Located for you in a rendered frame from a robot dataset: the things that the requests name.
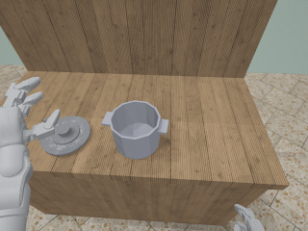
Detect lid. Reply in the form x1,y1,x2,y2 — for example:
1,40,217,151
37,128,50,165
40,115,91,156

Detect knob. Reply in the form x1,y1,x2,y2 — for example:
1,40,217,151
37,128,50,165
56,124,71,137

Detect robot right hand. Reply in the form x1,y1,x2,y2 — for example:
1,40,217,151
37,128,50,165
234,204,266,231

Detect pot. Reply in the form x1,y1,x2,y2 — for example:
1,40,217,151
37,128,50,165
101,100,169,160

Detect table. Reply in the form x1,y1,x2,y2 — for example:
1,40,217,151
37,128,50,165
0,0,290,226

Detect robot left hand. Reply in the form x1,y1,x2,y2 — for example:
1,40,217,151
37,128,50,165
0,76,61,148

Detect left robot forearm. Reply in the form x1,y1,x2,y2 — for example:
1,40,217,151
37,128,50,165
0,144,34,231

